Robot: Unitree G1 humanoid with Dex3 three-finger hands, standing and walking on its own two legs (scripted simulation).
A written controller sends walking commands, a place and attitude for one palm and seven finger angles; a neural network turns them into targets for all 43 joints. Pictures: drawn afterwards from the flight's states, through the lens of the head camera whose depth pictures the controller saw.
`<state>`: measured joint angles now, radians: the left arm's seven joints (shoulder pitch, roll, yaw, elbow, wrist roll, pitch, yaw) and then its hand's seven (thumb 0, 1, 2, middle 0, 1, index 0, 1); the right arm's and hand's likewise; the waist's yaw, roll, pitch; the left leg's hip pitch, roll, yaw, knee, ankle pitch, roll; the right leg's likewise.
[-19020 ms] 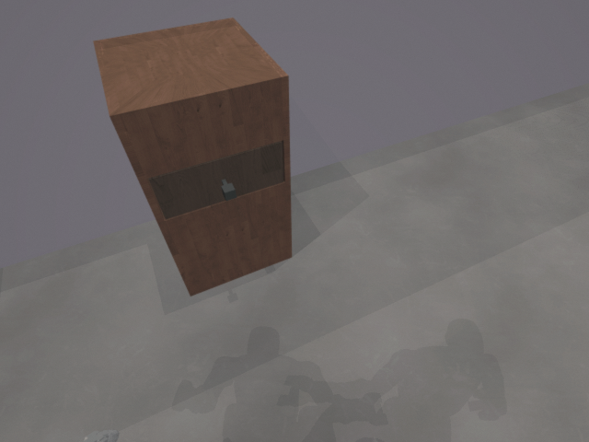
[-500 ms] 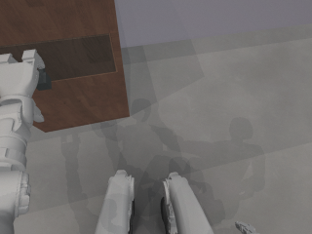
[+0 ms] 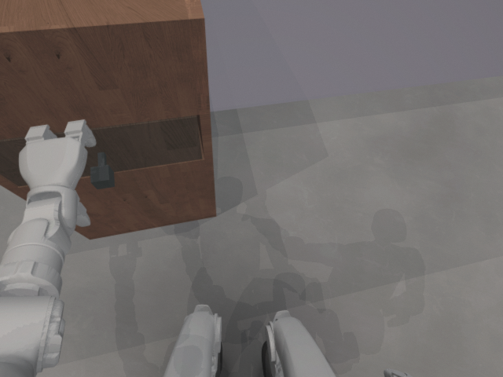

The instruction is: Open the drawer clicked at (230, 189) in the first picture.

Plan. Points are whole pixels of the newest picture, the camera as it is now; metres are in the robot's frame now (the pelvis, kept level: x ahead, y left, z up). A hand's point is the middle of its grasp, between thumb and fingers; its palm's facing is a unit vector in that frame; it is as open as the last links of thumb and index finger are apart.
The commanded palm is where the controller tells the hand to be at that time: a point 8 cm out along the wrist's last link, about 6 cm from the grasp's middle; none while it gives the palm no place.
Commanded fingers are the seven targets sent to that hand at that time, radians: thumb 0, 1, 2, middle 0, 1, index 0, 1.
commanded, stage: lift the fingers back up to retry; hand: left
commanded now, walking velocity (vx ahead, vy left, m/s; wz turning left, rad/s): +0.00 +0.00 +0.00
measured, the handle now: (102, 169) +0.48 +0.29 -0.12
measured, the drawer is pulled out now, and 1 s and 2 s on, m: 0.00 0.00 0.00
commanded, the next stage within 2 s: re-aim the fingers above the handle in 0.10 s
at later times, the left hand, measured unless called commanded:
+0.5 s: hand (71, 178) +0.43 +0.31 -0.06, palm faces -0.05 -0.03 -1.00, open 13.7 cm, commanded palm +0.44 +0.28 +0.00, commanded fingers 0.00 -0.50 0.30 -0.30 -1.20 -0.30 -1.20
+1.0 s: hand (79, 177) +0.44 +0.30 -0.06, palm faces -0.07 -0.04 -1.00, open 13.7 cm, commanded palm +0.44 +0.27 +0.00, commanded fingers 0.00 -0.50 0.30 -0.30 -1.20 -0.30 -1.20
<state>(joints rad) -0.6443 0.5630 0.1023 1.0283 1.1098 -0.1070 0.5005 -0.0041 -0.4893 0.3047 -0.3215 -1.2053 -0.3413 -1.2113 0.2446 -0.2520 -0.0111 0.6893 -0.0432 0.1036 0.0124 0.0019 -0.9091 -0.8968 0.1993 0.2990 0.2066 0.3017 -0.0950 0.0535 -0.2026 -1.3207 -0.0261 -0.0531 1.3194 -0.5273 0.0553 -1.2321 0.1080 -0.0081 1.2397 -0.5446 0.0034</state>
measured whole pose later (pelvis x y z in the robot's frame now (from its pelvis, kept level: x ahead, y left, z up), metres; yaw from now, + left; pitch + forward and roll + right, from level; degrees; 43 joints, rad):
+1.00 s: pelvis -0.01 +0.00 -0.01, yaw +1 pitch +31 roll -6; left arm -0.70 0.56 0.08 1.09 1.12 -0.09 0.52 0.00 -0.49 0.30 -0.32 -1.20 -0.34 -1.21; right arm 0.26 -0.25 -0.02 0.72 -0.05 0.08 0.01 0.00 -0.91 -0.90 0.20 0.30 0.21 0.30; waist -0.10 0.06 -0.21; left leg -1.36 -0.03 -0.07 1.34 -0.52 0.05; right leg -1.27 0.10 -0.03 1.26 -0.55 0.00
